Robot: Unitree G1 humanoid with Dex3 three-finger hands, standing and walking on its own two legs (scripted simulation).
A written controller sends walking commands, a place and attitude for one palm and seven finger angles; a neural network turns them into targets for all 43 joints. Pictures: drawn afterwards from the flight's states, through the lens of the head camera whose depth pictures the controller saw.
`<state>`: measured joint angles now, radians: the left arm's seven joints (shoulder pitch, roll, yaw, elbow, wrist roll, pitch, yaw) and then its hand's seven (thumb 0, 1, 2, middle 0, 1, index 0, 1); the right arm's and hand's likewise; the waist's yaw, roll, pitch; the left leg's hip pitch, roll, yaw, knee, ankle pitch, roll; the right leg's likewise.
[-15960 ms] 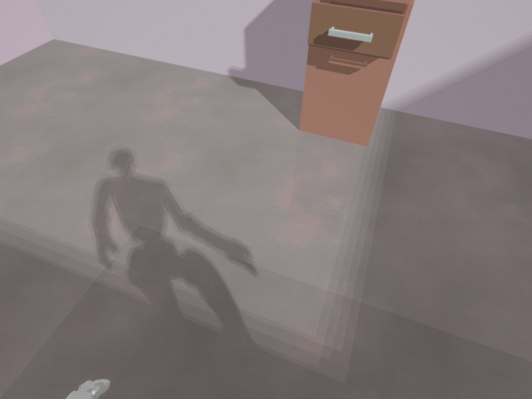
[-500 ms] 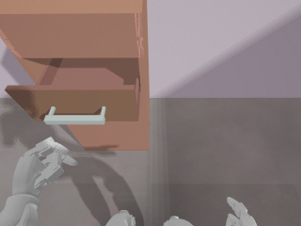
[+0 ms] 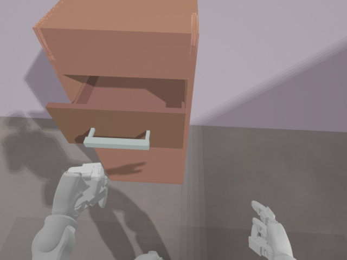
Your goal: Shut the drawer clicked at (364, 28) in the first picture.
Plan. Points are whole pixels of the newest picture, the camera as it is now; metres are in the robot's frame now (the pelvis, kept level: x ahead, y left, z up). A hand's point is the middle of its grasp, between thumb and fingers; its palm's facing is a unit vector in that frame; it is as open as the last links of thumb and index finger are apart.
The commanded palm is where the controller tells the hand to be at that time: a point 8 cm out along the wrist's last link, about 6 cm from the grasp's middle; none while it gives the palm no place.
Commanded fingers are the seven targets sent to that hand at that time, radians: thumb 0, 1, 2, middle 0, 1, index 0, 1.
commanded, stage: raise the hand and make a fist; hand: left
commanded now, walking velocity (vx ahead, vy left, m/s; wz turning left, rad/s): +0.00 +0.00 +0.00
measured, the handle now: (118, 137) +0.45 +0.19 -0.03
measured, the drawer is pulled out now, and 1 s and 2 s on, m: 0.14 0.14 0.14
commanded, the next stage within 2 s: bring the fist close to the handle in 0.48 s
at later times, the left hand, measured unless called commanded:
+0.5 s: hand (102, 180) +0.26 +0.17 +0.07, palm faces +0.03 -1.00 -0.04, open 3.3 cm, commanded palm +0.24 +0.22 +0.07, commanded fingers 0.00 0.90 0.90 -1.40 -1.60 -1.40 -1.60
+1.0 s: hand (115, 173) +0.30 +0.16 +0.03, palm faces +0.02 -1.00 -0.05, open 3.2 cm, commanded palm +0.28 +0.22 +0.03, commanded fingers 0.00 0.90 0.90 -1.40 -1.60 -1.40 -1.60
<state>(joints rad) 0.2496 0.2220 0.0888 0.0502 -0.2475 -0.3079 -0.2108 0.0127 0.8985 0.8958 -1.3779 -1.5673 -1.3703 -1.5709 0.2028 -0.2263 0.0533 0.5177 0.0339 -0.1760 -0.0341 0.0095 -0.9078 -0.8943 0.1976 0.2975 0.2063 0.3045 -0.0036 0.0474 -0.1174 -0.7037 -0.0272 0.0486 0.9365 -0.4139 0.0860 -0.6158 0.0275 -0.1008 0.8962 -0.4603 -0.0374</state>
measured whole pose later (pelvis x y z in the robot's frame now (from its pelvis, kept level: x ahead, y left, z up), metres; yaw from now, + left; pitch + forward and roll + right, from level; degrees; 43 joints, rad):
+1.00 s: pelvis +0.00 -0.04 -0.01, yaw +0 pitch +14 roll -1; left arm 0.00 0.26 0.20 0.36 -0.25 -0.39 -0.23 0.01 0.90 0.90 -1.40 -1.60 -1.40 -1.60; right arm 0.22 -0.26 0.03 0.59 0.03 -0.11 -0.03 0.01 -0.91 -0.89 0.20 0.30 0.21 0.30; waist -0.03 0.03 -0.11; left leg -0.81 0.00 0.04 1.01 -0.44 0.04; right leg -0.74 0.05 -0.11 0.99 -0.50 -0.09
